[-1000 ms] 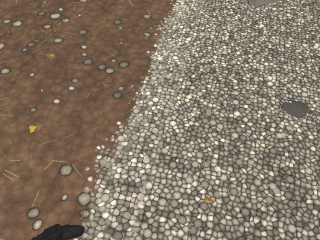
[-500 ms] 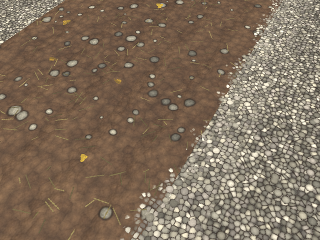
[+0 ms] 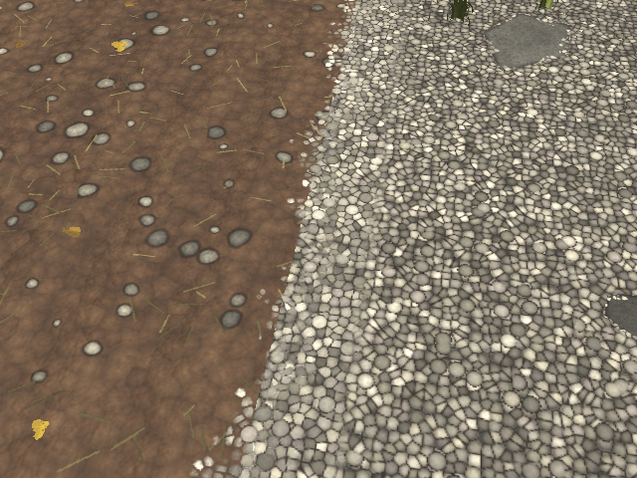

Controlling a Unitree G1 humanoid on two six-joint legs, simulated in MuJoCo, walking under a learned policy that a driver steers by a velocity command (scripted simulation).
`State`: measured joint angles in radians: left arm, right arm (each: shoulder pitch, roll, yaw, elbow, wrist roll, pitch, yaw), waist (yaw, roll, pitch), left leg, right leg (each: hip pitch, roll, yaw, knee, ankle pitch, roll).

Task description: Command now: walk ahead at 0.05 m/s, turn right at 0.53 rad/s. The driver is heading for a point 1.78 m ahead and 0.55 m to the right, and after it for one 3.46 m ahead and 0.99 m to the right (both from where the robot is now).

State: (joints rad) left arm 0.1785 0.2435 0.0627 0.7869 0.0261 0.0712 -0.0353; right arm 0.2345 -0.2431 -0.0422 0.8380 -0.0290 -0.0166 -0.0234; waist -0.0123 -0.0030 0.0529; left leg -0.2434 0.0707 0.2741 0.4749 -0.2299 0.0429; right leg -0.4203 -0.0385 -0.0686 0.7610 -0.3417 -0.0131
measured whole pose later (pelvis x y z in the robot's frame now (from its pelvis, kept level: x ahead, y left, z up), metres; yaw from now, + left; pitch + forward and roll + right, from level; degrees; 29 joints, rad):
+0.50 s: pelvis +0.00 -0.01 +0.00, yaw -18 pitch +1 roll +1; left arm 0.22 0.29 0.08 0.73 0.02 0.05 -0.02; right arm 0.17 -0.26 -0.05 0.74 -0.01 0.04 -0.03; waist 0.03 -0.02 0.05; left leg -0.35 -0.03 -0.05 0.70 -0.41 -0.02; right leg -0.32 0.12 0.15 0.47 -0.16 -0.06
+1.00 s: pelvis -0.02 +0.00 +0.00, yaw -27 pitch -1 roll +0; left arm 0.18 0.24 0.02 0.79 0.02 0.04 0.00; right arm 0.24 -0.26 -0.03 0.79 -0.01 0.03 -0.01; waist -0.03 0.03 0.05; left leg -0.23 0.02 0.04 0.50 -0.30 0.01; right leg -0.15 0.05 0.04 0.44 -0.26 -0.04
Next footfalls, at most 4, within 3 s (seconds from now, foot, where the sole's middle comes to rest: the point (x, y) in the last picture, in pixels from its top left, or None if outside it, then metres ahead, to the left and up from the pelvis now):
0.06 right None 0.06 -0.11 -0.77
0.54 left None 0.08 0.08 -0.77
0.94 right None -0.05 -0.10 -0.77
2.98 right None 0.37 -0.22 -0.77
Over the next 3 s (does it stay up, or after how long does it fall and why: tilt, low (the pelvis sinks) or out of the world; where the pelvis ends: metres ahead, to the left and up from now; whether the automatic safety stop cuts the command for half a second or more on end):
stays up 0.26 -0.10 -0.02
